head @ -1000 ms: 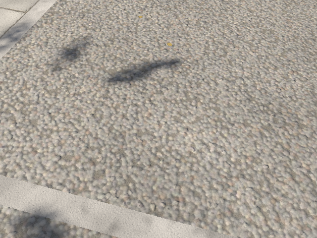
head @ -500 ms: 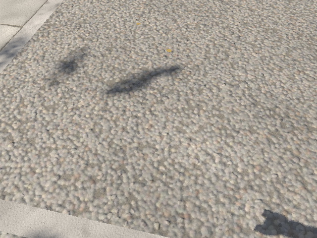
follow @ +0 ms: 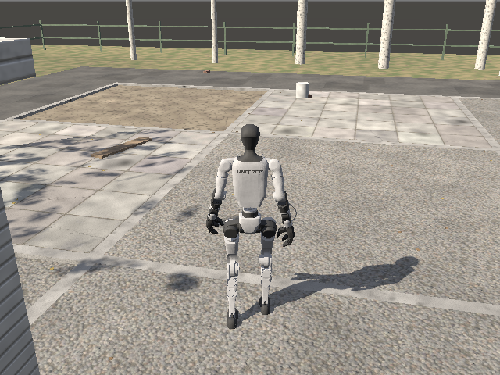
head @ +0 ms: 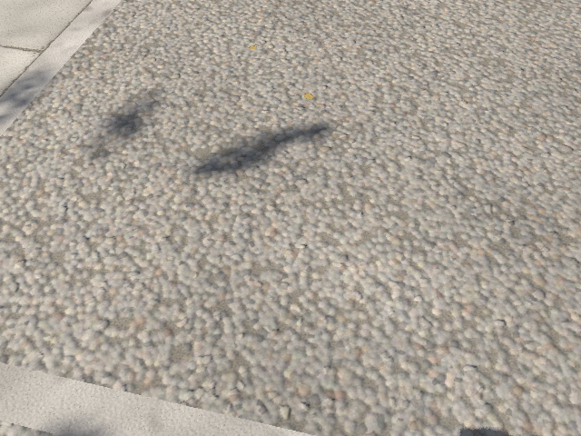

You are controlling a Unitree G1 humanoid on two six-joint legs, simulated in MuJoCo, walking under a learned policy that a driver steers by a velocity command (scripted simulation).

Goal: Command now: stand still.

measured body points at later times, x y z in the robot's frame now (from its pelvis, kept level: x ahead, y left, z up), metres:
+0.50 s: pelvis +0.04 -0.02 +0.00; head +0.05 -0.03 +0.45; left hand +0.14 +0.24 -0.13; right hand -0.02 -0.27 -0.15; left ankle -0.08 +0.12 -0.73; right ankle +0.08 -0.12 -0.72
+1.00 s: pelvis +0.26 -0.02 +0.00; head +0.29 -0.02 +0.45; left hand +0.18 +0.23 -0.14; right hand +0.48 -0.24 -0.09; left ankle +0.45 +0.11 -0.70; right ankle +0.09 -0.12 -0.73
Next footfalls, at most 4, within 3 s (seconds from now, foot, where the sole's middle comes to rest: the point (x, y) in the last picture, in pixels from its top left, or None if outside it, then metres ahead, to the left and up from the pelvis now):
1.06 left None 0.50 0.11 -0.77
1.58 right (355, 362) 0.68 -0.13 -0.77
2.08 left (269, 343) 0.74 0.08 -0.77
2.56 right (396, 380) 0.64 -0.22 -0.77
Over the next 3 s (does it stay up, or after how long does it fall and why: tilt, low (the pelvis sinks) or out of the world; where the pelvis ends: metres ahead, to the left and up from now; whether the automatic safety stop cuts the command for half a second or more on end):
stays up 0.80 -0.24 0.00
